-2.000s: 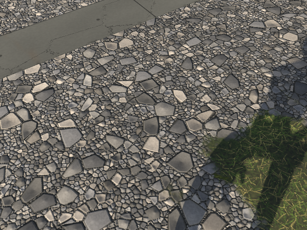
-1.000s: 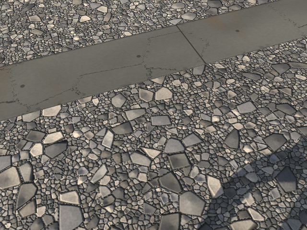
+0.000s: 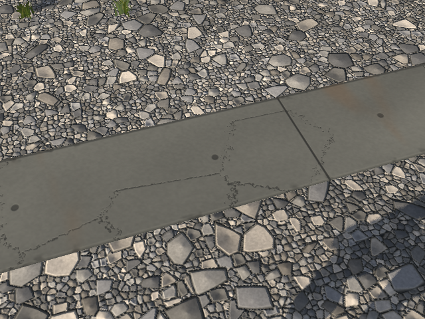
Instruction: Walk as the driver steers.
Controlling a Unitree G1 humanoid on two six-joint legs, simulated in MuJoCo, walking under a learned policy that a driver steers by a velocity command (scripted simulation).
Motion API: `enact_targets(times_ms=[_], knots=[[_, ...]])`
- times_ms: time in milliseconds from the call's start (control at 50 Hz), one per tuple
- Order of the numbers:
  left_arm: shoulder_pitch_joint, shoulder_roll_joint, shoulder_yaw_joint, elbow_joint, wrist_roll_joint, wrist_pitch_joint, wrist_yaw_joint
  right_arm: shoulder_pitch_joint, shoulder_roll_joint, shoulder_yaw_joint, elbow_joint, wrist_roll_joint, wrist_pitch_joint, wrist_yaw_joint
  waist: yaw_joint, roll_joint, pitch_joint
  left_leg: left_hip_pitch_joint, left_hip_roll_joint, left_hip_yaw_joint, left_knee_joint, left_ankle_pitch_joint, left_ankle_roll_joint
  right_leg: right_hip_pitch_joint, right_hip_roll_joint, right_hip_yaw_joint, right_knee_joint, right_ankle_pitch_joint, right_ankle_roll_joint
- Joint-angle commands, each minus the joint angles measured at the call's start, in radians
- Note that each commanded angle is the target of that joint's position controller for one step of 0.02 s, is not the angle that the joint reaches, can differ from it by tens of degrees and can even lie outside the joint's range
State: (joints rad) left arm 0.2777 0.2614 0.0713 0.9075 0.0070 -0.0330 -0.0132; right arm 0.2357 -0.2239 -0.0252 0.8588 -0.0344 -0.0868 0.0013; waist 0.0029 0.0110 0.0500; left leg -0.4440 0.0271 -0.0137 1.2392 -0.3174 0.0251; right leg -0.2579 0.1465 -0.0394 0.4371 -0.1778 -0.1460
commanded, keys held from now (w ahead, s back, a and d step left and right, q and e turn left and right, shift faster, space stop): w+e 0.20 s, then w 0.66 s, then w+q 0.02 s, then q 0.12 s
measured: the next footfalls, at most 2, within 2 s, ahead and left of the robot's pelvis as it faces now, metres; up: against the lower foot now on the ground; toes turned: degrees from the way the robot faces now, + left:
left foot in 0.38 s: +0.39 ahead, +0.11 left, +0.00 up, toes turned -12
right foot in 0.90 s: +0.60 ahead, -0.15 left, +0.00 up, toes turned -16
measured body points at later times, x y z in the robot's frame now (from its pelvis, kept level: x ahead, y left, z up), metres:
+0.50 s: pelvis +0.28 +0.04 +0.00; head +0.31 +0.05 +0.45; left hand +0.37 +0.31 -0.14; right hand +0.36 -0.24 -0.10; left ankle +0.35 +0.12 -0.73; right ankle +0.13 -0.04 -0.64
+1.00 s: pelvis +0.51 -0.05 +0.00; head +0.54 -0.08 +0.45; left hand +0.73 +0.15 -0.10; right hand +0.44 -0.30 -0.15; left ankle +0.41 +0.10 -0.66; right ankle +0.56 -0.14 -0.73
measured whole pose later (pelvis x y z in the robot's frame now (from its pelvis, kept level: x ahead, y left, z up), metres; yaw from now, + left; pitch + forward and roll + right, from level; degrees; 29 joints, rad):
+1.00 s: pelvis +0.51 -0.05 +0.00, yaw -11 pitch +1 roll +1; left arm 0.11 0.23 0.02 0.78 0.03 -0.07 -0.01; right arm 0.39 -0.24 -0.04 0.94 0.00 -0.05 -0.01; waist -0.05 0.02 0.05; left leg -0.28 -0.02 -0.01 1.04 -0.45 0.05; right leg -0.35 0.00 -0.10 0.52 -0.18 -0.08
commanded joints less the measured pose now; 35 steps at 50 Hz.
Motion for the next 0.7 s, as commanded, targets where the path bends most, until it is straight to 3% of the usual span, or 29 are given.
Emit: enact_targets(times_ms=[20,60,140,260,280,320,340,360,380,400,420,440,460,480,520,560,640,700], knots=[[0.037,0.115,0.021,-0.043,-0.008,-0.034,0.007,0.059,-0.085,-0.016,-0.065,-0.018,0.03,0.007,-0.04,-0.002,-0.019,-0.111,0.06,-0.017,-0.089,0.027,-0.043,0.034,-0.277,0.321,-0.232,0.308,-0.16],[0.069,0.142,0.028,-0.044,-0.01,-0.038,0.007,-0.009,-0.086,-0.013,-0.099,-0.017,0.04,0.01,-0.026,-0.026,-0.012,-0.141,0.065,0.006,-0.19,0.091,-0.068,0.026,-0.25,0.298,-0.245,0.336,-0.145],[0.152,0.144,0.031,-0.045,-0.013,-0.028,0.008,-0.179,-0.089,-0.009,-0.164,-0.009,0.044,0.016,0.045,-0.065,-0.013,-0.213,0.051,0.018,-0.401,0.248,-0.089,0.12,-0.22,0.307,-0.218,0.373,-0.081],[0.223,0.148,0.03,-0.054,0.005,-0.022,0.022,-0.323,-0.092,0.007,-0.224,0.001,0.027,0.024,0.104,-0.086,-0.023,-0.218,0.005,0.022,-0.61,0.288,-0.058,0.29,-0.255,0.354,-0.143,0.467,-0.068],[0.218,0.149,0.028,-0.056,0.007,-0.025,0.026,-0.32,-0.097,0.007,-0.228,0.001,0.022,0.025,0.097,-0.091,-0.022,-0.182,0.0,0.018,-0.647,0.28,-0.042,0.3,-0.269,0.363,-0.13,0.486,-0.059],[0.171,0.162,0.028,-0.066,0.009,-0.033,0.03,-0.223,-0.125,-0.003,-0.203,0.002,0.013,0.021,0.042,-0.103,-0.04,-0.011,-0.026,0.018,-0.719,0.23,-0.002,0.276,-0.284,0.362,-0.08,0.587,-0.025],[0.154,0.173,0.029,-0.067,0.01,-0.038,0.028,-0.127,-0.15,-0.015,-0.172,0.003,0.007,0.013,0.0,-0.1,-0.08,0.11,-0.054,0.029,-0.744,0.191,0.02,0.272,-0.27,0.348,0.012,0.698,-0.009],[0.139,0.172,0.026,-0.066,0.006,-0.042,0.021,0.007,-0.173,-0.026,-0.134,0.0,-0.004,0.002,-0.07,-0.06,-0.149,0.284,-0.041,0.024,-0.803,0.223,0.047,0.234,-0.222,0.3,0.181,0.698,0.011],[0.144,0.119,0.008,-0.093,-0.001,-0.049,0.014,0.159,-0.233,-0.041,-0.122,-0.02,-0.012,-0.015,-0.124,0.021,-0.277,0.512,0.153,-0.18,-0.81,0.098,0.099,0.096,-0.173,0.258,0.432,0.436,0.03],[0.302,0.041,-0.005,-0.095,-0.032,-0.044,0.011,0.203,-0.337,-0.071,-0.102,-0.03,0.002,-0.014,-0.057,0.271,-0.373,0.737,0.401,-0.648,-0.892,0.071,0.248,-0.21,0.005,0.143,0.741,-0.269,0.074],[0.277,0.123,0.002,-0.073,0.007,-0.035,0.019,0.156,-0.262,-0.065,-0.101,0.001,0.016,-0.002,-0.042,0.144,-0.292,0.652,0.389,-0.759,-0.951,-0.06,0.256,-0.328,-0.051,0.166,0.835,-0.321,0.062],[0.176,0.126,0.004,-0.085,0.017,-0.033,0.013,0.068,-0.182,-0.047,-0.118,0.01,0.017,0.003,-0.031,0.039,-0.14,0.507,0.339,-0.59,-0.97,-0.07,0.233,-0.347,-0.093,0.174,0.83,-0.229,0.065],[0.112,0.11,-0.003,-0.101,0.018,-0.035,0.006,0.026,-0.139,-0.036,-0.116,0.006,0.013,0.008,-0.024,0.001,-0.078,0.413,0.284,-0.462,-0.995,0.029,0.206,-0.336,-0.122,0.167,0.781,-0.174,0.068],[0.086,0.103,-0.003,-0.11,0.021,-0.03,-0.001,0.025,-0.126,-0.03,-0.104,0.004,0.007,0.005,-0.01,0.033,-0.05,0.365,0.238,-0.367,-1.012,0.129,0.18,-0.32,-0.147,0.155,0.735,-0.157,0.073],[0.103,0.087,-0.009,-0.106,0.033,-0.012,-0.013,0.053,-0.121,-0.027,-0.072,0.013,-0.007,0.006,0.014,0.089,-0.055,0.319,0.187,-0.259,-1.035,0.276,0.16,-0.267,-0.16,0.132,0.684,-0.141,0.09],[0.088,0.077,-0.014,-0.11,0.037,-0.003,-0.019,0.093,-0.129,-0.03,-0.047,0.024,-0.021,0.011,0.021,0.087,-0.061,0.326,0.18,-0.212,-1.055,0.357,0.175,-0.289,-0.169,0.108,0.656,-0.122,0.102],[-0.083,0.058,-0.03,-0.164,0.037,-0.002,-0.028,0.148,-0.134,-0.033,-0.012,0.028,-0.018,0.011,-0.006,0.073,-0.006,0.337,0.162,-0.143,-1.122,0.348,0.186,-0.396,-0.224,0.052,0.507,0.003,0.133],[-0.195,0.031,-0.048,-0.198,0.03,-0.008,-0.032,0.188,-0.14,-0.035,0.012,0.029,-0.014,0.014,-0.034,0.073,0.007,0.342,0.137,-0.084,-1.121,0.405,0.169,-0.361,-0.224,0.011,0.332,0.096,0.141]])
Keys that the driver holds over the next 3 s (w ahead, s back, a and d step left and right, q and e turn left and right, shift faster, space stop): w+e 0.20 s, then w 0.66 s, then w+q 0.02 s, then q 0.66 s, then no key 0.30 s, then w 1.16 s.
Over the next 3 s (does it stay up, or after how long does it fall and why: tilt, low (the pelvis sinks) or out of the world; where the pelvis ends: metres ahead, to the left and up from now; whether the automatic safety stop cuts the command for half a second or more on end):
stays up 1.04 0.03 0.01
